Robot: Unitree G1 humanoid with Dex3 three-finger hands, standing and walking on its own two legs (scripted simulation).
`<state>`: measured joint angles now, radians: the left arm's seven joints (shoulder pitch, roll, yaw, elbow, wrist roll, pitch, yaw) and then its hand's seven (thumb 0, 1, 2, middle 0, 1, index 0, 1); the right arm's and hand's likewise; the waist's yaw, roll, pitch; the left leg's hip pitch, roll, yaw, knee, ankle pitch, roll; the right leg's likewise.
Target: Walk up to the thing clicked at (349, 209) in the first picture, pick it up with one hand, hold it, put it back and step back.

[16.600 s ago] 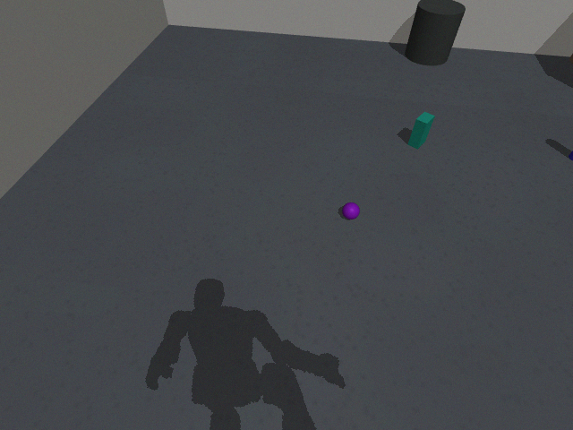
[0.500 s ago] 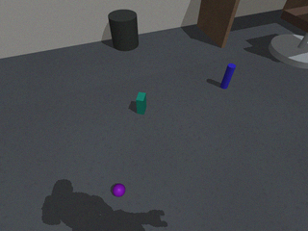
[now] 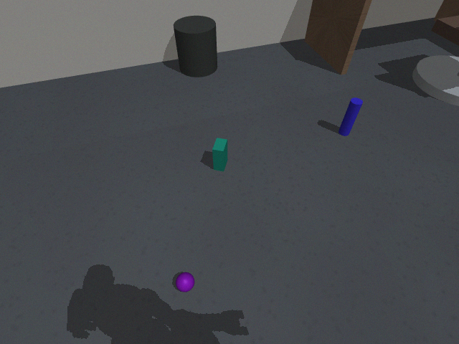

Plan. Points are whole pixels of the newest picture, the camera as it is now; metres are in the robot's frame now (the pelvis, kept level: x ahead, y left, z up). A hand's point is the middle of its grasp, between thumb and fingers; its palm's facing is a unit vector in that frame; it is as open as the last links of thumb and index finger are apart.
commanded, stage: stand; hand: left
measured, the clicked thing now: (185, 282) +0.47 +0.21 -0.74
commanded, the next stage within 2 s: rise first in 1.66 s
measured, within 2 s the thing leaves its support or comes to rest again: neither
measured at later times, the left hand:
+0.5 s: hand out of the picture +0.06 +0.27 -0.16, palm faces -0.01 -0.94 -0.34, open 7.4 cm
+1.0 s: hand out of the picture +0.05 +0.27 -0.16, palm faces -0.02 -0.94 -0.34, open 7.4 cm
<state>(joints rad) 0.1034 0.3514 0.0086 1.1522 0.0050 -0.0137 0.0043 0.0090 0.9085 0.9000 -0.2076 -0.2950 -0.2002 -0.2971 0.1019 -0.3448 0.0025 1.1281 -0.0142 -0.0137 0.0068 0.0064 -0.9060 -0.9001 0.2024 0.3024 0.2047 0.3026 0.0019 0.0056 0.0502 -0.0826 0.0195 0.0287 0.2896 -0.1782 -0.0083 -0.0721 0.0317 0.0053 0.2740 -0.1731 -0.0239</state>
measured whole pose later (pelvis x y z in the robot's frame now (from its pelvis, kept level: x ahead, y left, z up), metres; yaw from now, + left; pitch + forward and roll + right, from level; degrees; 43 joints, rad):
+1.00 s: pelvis -0.01 +0.02 +0.00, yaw +1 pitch -2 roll +0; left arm 0.13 0.35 0.00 1.14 0.01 -0.01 0.00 0.01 0.91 0.90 -0.21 -0.30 -0.20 -0.30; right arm 0.12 -0.34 0.00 1.13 -0.01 -0.01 0.01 0.01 -0.91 -0.90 0.20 0.30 0.20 0.30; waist 0.00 -0.01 0.05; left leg -0.09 -0.02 0.03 0.30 -0.17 0.02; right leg -0.08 0.00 0.01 0.28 -0.17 0.01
